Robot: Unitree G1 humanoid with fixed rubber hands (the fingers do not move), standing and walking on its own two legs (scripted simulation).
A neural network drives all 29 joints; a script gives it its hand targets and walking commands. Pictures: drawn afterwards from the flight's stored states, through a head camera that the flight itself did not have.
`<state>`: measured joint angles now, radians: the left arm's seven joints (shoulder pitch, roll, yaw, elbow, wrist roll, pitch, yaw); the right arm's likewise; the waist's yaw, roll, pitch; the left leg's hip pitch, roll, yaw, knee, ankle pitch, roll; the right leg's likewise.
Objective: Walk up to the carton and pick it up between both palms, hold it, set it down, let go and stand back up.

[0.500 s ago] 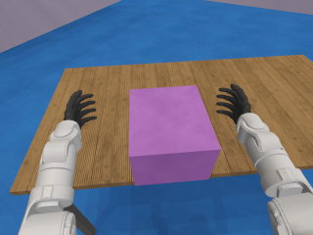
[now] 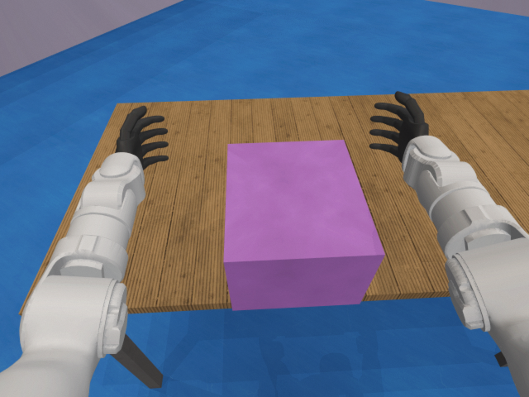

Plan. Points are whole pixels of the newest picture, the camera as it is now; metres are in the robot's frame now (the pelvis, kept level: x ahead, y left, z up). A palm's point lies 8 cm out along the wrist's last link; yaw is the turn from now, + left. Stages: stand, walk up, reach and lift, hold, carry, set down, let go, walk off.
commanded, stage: reach and lift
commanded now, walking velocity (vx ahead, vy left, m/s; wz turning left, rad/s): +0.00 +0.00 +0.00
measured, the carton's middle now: (291, 220) +0.44 +0.01 +0.01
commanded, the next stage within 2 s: none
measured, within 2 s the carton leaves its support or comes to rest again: neither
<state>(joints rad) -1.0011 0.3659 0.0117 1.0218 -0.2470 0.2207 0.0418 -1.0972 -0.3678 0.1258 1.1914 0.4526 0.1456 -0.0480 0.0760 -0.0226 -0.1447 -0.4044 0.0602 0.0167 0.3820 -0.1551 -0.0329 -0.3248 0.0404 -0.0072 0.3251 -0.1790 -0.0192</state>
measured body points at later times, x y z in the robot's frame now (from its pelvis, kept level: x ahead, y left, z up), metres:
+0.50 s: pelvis -0.01 +0.00 -0.02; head +0.06 +0.02 +0.43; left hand +0.43 +0.25 +0.06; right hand +0.47 -0.15 +0.08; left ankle +0.01 +0.14 -0.74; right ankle -0.02 -0.11 -0.74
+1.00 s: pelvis -0.01 +0.00 -0.01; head +0.06 +0.02 +0.43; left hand +0.45 +0.19 +0.06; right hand +0.47 -0.14 +0.08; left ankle +0.01 +0.14 -0.74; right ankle -0.02 -0.11 -0.74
